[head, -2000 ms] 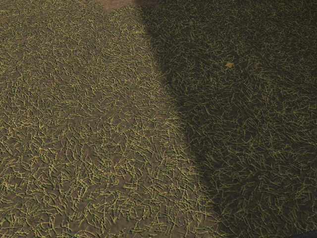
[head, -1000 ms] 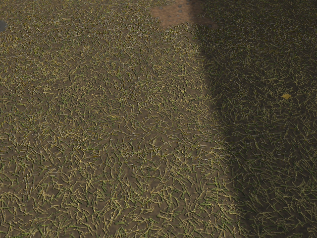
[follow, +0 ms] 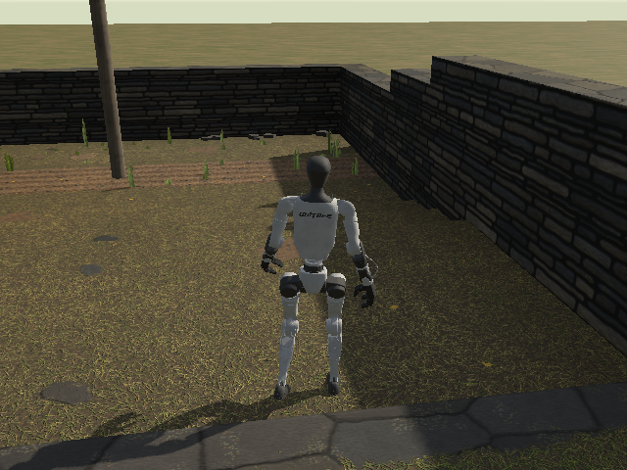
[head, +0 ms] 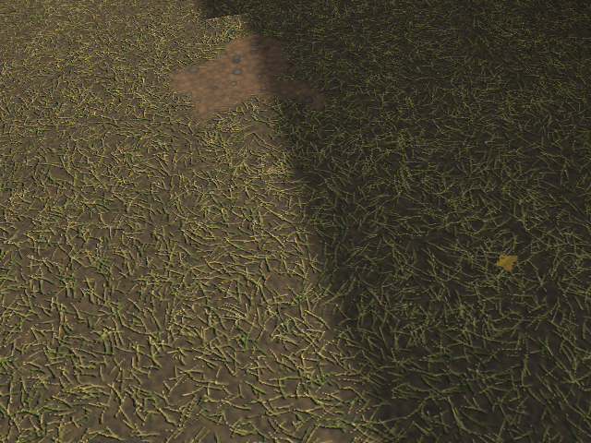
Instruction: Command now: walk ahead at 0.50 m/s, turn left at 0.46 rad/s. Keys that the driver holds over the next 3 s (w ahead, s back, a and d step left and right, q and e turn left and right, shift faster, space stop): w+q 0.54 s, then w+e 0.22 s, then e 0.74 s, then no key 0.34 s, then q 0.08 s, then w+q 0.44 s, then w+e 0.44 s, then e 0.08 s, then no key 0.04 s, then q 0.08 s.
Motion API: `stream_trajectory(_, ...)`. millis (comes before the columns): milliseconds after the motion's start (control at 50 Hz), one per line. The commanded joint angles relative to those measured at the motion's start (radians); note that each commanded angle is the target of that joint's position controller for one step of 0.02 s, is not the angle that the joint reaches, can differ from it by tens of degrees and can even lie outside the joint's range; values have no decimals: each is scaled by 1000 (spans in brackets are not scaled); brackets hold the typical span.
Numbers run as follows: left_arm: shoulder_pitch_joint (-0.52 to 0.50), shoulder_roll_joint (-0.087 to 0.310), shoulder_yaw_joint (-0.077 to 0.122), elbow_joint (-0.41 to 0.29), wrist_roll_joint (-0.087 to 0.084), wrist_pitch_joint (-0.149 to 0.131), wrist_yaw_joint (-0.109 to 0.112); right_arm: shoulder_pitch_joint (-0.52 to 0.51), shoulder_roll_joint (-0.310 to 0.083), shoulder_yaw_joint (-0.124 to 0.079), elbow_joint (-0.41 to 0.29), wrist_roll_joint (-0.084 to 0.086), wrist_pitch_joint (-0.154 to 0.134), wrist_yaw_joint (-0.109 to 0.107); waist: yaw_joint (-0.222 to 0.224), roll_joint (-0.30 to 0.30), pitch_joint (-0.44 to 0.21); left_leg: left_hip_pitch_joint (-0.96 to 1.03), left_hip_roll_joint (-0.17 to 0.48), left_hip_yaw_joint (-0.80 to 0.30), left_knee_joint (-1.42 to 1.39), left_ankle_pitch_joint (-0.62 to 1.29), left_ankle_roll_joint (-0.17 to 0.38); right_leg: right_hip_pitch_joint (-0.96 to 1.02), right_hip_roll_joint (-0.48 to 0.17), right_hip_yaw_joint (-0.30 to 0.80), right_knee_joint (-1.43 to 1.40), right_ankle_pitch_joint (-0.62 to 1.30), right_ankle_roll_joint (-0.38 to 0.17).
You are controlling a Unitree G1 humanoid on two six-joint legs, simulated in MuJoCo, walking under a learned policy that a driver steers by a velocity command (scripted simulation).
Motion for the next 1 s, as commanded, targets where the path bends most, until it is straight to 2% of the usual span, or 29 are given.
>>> stream_trajectory(20,111,109,41,14,12,1,1,-58,-86,-28,-102,-11,0,-5,67,-174,-3,-393,114,-28,92,135,7,354,-272,337,-340,-45,-146)
stream_trajectory(60,82,99,44,33,14,-9,4,-61,-57,-29,-106,-10,20,1,39,-163,9,-325,126,-11,58,188,0,287,-242,221,-391,63,-138)
stream_trajectory(120,119,121,58,76,7,-20,15,-111,-33,-30,-133,-19,35,2,37,-99,18,-369,125,-31,-15,279,-8,319,-260,121,-420,192,-155)
stream_trajectory(180,139,134,64,112,5,-14,29,-183,-24,-27,-161,-18,32,11,50,-88,35,-380,117,-18,-163,392,-10,354,-253,21,-431,247,-147)
stream_trajectory(240,156,153,70,135,0,-5,38,-290,-10,-19,-197,-20,26,32,82,-84,68,-332,115,43,-312,486,-4,352,-244,-70,-434,247,-131)
stream_trajectory(340,225,193,84,180,-18,20,39,-434,-7,-10,-269,-13,26,66,123,-79,123,-338,103,118,-441,382,37,479,-284,-136,-381,309,-116)
stream_trajectory(360,224,205,87,183,-22,26,36,-435,-12,-12,-277,-12,25,73,112,-84,118,-308,90,143,-455,324,54,498,-290,-150,-344,399,-110)
stream_trajectory(400,211,242,97,180,-29,32,37,-380,-46,-30,-278,-15,25,81,64,-122,60,-155,23,213,-468,216,95,509,-283,-189,-203,757,-94)
stream_trajectory(420,200,257,100,180,-32,37,38,-279,-78,-49,-255,-11,27,81,1,-126,4,-11,-23,238,-504,204,124,496,-266,-212,-53,898,-80)
stream_trajectory(440,190,250,95,176,-34,39,40,-108,-135,-82,-207,-9,30,69,-87,-98,-84,262,-58,226,-574,276,165,377,-228,-238,171,863,-48)
stream_trajectory(460,204,182,71,149,4,30,37,22,-230,-109,-178,-5,38,44,-108,81,-176,587,144,-90,-579,329,241,59,-165,-233,518,292,0)
stream_trajectory(480,241,95,34,89,2,-10,16,-20,-290,-104,-208,-3,22,46,-20,260,-316,840,368,-694,-771,94,449,-311,46,-46,818,-392,40)
stream_trajectory(500,114,190,57,76,-37,-50,0,22,-197,-77,-203,-18,17,46,-96,108,-295,824,353,-653,-839,67,391,-423,-3,95,846,-334,13)
stream_trajectory(520,54,190,55,51,-53,-62,-2,-23,-153,-64,-194,-19,7,43,-78,85,-180,709,316,-498,-833,150,342,-442,-42,82,787,-244,-9)
stream_trajectory(540,52,172,53,63,-34,-63,8,-106,-126,-54,-205,-17,-1,42,-21,-16,-95,539,270,-382,-839,271,306,-374,-85,84,688,-174,-8)
stream_trajectory(560,79,179,61,85,-15,-52,14,-173,-80,-38,-210,-22,-6,38,19,-17,-60,421,242,-278,-848,388,277,-299,-122,76,600,-128,3)
stream_trajectory(580,108,174,62,96,-15,-36,11,-201,-60,-28,-217,-32,-9,34,45,3,-48,343,223,-230,-870,456,266,-232,-140,73,573,-96,11)
stream_trajectory(620,127,144,58,106,-12,-10,10,-196,-70,-28,-199,-32,-20,32,63,0,-32,268,217,-161,-902,567,266,-204,-143,49,523,-54,31)
stream_trajectory(660,71,120,47,89,-7,4,13,-165,-96,-33,-172,-32,-30,27,50,1,9,241,209,-89,-933,622,256,-244,-146,39,425,47,45)
stream_trajectory(740,-36,98,30,66,-16,-2,0,-137,-105,-29,-133,-34,-37,19,4,21,50,217,158,48,-965,547,187,-189,-111,11,140,343,19)
stream_trajectory(780,-89,95,25,50,-22,-3,-11,-112,-112,-29,-106,-34,-41,19,-19,21,79,236,174,72,-978,525,174,-160,-85,1,52,413,5)
stream_trajectory(820,-115,101,24,35,-19,-4,-23,-100,-111,-28,-80,-37,-35,15,-26,15,91,294,191,104,-940,631,160,-153,-57,1,-8,415,-10)
stream_trajectory(860,-112,115,28,22,-17,-5,-37,-110,-121,-30,-68,-38,-21,6,-14,31,73,376,218,121,-870,742,140,-151,-33,3,-35,344,-28)
stream_trajectory(900,-51,158,45,23,-6,-3,-50,-146,-148,-39,-76,-31,-3,-9,29,59,23,449,225,127,-740,950,110,-103,9,-27,-40,216,-52)
stream_trajectory(920,33,184,58,41,-2,-1,-52,-166,-154,-41,-84,-28,9,-18,71,62,-24,458,210,137,-617,1045,90,-13,44,-51,-59,181,-66)
stream_trajectory(940,147,218,76,68,0,-1,-46,-176,-147,-37,-94,-30,19,-25,128,23,-81,412,159,173,-416,1017,48,141,66,-52,-126,286,-89)
stream_trajectory(960,227,300,92,60,11,4,-33,-115,-105,-20,-122,-58,16,-27,120,-144,-205,170,81,197,-76,587,-15,443,-133,200,-61,699,-180)
stream_trajectory(980,194,329,85,32,14,5,-32,30,-12,14,-130,-71,3,-6,32,-305,-371,-189,-102,96,260,-289,-78,766,-376,637,-76,863,-409)
stream_trajectory(1000,194,261,77,11,0,21,-28,-21,-112,-1,-109,-48,-6,8,106,-145,-445,-219,-46,-37,327,-235,-61,743,-329,632,-139,621,-384)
